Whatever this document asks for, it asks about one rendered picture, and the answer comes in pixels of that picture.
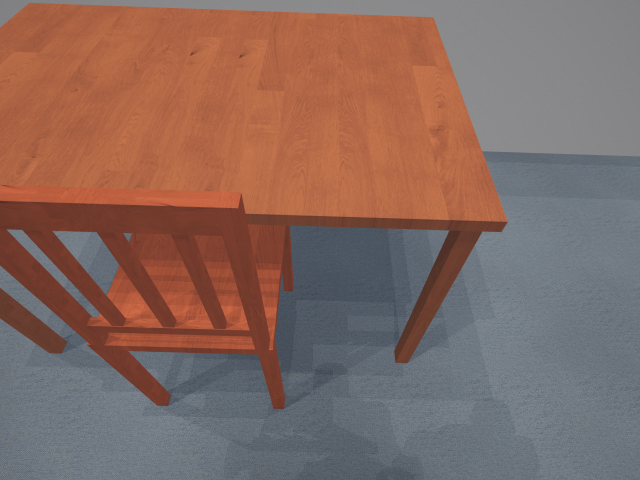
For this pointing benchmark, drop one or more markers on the table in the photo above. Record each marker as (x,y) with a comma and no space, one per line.
(331,120)

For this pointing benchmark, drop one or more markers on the chair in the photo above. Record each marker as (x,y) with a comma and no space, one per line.
(194,277)

